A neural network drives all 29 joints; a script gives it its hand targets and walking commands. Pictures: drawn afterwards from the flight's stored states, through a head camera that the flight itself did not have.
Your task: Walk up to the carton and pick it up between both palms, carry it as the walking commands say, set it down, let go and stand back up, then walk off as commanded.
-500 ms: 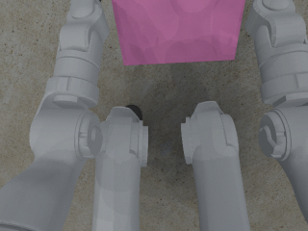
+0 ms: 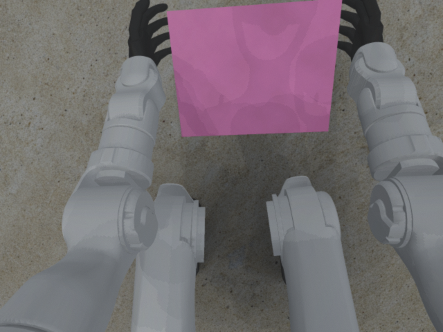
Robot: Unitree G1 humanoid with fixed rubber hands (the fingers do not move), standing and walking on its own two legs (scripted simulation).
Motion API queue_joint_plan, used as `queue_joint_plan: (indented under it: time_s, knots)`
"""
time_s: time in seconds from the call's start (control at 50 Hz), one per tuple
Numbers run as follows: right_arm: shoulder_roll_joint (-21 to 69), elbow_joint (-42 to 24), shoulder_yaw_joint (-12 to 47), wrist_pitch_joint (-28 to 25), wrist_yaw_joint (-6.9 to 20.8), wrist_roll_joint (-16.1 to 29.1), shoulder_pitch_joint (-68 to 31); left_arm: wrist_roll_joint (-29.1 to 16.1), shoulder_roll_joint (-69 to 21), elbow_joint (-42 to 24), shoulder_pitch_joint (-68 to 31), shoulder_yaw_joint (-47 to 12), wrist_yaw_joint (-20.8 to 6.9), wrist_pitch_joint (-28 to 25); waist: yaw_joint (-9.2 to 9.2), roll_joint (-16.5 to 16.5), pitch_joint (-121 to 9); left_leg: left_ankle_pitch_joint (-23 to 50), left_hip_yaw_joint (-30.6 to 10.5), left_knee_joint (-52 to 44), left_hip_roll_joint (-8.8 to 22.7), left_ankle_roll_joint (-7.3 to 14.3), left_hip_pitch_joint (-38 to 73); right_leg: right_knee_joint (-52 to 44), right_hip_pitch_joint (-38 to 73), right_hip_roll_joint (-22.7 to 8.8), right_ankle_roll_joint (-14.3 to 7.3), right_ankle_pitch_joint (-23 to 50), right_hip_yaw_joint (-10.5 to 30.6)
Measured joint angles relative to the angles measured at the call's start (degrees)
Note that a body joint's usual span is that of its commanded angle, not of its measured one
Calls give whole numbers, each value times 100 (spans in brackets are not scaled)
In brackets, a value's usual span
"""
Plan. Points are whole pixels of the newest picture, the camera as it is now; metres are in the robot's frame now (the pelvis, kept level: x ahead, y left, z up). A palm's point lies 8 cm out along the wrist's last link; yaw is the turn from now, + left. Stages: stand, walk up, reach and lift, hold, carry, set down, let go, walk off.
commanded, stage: set down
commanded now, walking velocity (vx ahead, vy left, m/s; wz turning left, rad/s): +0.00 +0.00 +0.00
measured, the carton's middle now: (250, 70) +0.50 -0.04 -0.24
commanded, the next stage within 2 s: none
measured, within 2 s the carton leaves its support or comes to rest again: rests again in 1.14 s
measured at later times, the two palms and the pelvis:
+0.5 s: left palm (145, 54) +0.53 +0.12 -0.16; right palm (361, 45) +0.51 -0.21 -0.17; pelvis +0.01 +0.00 -0.01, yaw +0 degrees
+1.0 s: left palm (145, 53) +0.53 +0.13 -0.17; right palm (354, 43) +0.52 -0.20 -0.19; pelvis +0.02 +0.00 -0.01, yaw +0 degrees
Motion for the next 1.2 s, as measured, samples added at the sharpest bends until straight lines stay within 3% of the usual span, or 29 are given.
queue_joint_plan:
  time_s: [0.96, 1.2]
  knots:
    - [-20, 250, -239, -552, 205, -84, -53, -107, 149, 510, -218, 32, -294, -363, 94, -20, 102, -377, 130, 354, 142, 88, -68, 337, -126, -187, -133, -296, -39]
    - [29, 273, -1, -609, 140, 75, 140, -372, 331, 870, -197, -391, -275, -356, 105, 19, 195, -398, 153, 432, 169, 111, -71, 399, -150, -279, -184, -285, -80]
